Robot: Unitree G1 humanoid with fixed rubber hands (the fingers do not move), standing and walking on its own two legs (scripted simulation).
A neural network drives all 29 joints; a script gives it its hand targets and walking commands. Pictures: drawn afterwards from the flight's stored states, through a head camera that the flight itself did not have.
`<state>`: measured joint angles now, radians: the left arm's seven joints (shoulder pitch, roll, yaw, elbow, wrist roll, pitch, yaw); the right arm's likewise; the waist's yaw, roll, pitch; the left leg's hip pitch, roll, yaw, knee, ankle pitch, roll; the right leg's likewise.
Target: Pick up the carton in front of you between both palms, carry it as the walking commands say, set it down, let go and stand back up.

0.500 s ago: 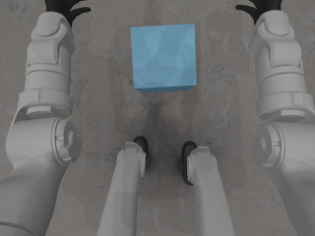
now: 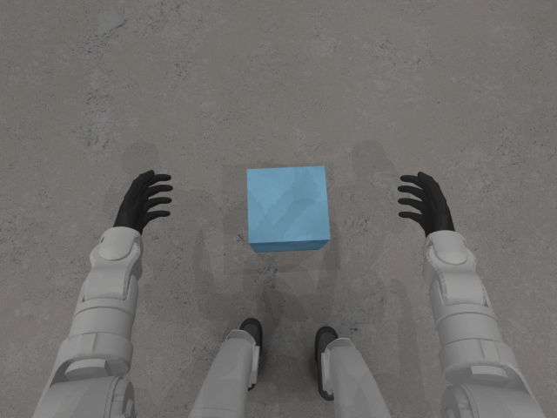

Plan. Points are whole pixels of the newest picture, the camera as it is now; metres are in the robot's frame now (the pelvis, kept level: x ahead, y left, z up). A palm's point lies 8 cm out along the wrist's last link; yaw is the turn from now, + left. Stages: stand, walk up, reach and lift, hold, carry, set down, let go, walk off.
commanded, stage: let go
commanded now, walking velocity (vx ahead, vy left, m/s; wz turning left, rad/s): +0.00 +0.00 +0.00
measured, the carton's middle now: (286, 213) +0.49 +0.02 -0.59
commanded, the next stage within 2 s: stand in 0.90 s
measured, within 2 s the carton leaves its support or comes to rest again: neither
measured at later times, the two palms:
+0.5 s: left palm (105, 338) +0.21 +0.22 -0.01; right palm (519, 353) +0.22 -0.25 -0.02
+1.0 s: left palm (94, 326) +0.22 +0.24 -0.01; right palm (525, 345) +0.23 -0.26 -0.02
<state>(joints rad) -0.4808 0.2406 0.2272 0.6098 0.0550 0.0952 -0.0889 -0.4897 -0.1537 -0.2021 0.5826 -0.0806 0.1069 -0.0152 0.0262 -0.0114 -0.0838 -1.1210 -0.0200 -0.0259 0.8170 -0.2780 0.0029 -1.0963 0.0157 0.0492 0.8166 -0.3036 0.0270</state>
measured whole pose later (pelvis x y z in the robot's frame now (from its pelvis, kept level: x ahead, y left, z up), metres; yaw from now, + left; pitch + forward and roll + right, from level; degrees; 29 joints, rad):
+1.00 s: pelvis +0.07 -0.02 +0.06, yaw +0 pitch +1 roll +0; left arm 0.21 0.25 0.05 0.49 0.03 0.10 -0.01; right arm 0.20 -0.24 -0.03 0.55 -0.03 0.05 0.01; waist 0.02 0.00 0.03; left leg -0.18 0.00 -0.03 0.47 -0.30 -0.02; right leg -0.16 0.02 0.05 0.46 -0.32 -0.01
